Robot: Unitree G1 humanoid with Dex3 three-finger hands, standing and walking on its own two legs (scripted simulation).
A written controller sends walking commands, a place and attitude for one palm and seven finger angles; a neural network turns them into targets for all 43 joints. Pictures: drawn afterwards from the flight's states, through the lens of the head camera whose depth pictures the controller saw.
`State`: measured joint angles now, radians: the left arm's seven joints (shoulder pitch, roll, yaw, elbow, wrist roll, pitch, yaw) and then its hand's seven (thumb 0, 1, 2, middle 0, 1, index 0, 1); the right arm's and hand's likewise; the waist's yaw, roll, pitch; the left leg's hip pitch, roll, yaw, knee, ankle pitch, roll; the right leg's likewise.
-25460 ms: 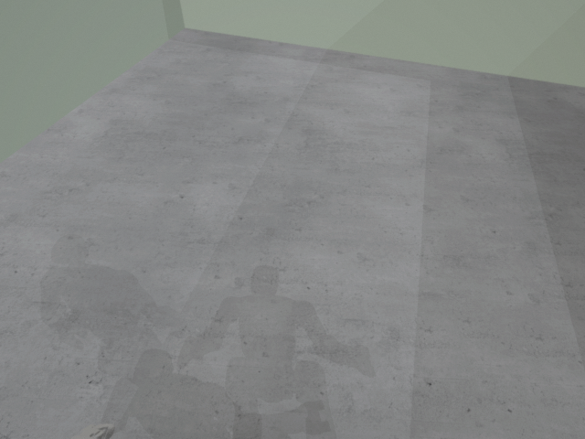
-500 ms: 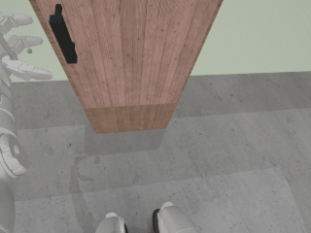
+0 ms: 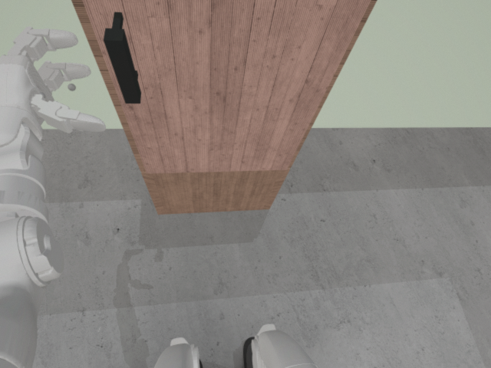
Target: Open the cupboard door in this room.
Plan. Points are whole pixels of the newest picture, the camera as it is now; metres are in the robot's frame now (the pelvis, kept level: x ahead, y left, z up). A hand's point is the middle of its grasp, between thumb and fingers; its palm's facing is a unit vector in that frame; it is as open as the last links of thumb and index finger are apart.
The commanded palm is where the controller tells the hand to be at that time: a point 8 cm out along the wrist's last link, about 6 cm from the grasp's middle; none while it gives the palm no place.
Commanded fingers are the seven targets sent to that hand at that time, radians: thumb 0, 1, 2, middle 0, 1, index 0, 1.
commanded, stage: move the hooked fingers beside the handle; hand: left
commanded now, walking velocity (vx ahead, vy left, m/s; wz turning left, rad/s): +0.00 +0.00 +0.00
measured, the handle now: (126, 60) +0.58 +0.14 +0.09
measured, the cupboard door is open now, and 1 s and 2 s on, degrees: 0 0 0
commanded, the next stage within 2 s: slide the fingers in behind the handle in 0.08 s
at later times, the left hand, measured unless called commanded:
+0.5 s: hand (91, 86) +0.53 +0.18 +0.09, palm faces -0.04 -1.00 +0.00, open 14.0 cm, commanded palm +0.51 +0.22 +0.09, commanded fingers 0.00 -0.50 0.30 -0.30 -1.20 -0.30 -1.20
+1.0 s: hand (109, 87) +0.53 +0.16 +0.09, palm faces -0.02 -1.00 +0.00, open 14.0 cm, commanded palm +0.50 +0.20 +0.09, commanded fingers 0.00 -0.50 0.30 -0.30 -1.20 -0.30 -1.20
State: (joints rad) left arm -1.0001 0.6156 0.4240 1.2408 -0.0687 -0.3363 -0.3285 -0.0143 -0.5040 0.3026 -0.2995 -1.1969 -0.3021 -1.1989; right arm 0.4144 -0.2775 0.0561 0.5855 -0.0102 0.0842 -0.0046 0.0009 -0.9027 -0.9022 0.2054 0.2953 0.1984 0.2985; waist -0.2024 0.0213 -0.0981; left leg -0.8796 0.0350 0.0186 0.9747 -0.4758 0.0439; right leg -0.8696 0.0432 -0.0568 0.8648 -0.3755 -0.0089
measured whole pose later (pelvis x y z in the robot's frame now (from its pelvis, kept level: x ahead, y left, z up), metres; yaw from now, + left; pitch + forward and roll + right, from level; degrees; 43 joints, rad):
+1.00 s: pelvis +0.00 -0.01 +0.00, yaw +0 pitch +21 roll -3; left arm -1.01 0.51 0.37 1.23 -0.07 -0.36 -0.22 -0.01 -0.50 0.30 -0.30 -1.20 -0.30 -1.20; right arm 0.43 -0.27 0.04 0.61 -0.02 0.06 0.01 0.00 -0.90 -0.90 0.20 0.30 0.20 0.30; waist -0.20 0.03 -0.10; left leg -0.88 0.03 0.01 0.97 -0.47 0.03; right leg -0.88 0.04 -0.06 0.88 -0.38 -0.02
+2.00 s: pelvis -0.01 -0.01 +0.00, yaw +0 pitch +21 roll -2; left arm -1.01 0.45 0.35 1.23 -0.06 -0.38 -0.15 -0.01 -0.45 0.32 -0.30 -1.20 -0.31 -1.20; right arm 0.44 -0.28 0.03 0.62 -0.02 0.04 0.02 0.00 -0.90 -0.90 0.20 0.30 0.20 0.30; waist -0.20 0.03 -0.10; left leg -0.88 0.03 0.02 0.97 -0.46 0.03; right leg -0.89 0.04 -0.05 0.89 -0.38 -0.02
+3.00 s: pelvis +0.00 -0.01 +0.01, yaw -1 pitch +19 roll -2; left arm -0.77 0.34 0.31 0.99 -0.11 -0.37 -0.14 0.00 0.60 0.76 -0.28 -1.31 -0.28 -1.31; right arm 0.45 -0.27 0.01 0.59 0.00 0.07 0.04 0.00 -0.90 -0.90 0.20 0.30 0.20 0.30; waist -0.15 0.04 -0.13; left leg -0.78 0.03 0.05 0.91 -0.46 0.03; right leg -0.81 0.05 -0.02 0.85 -0.38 -0.02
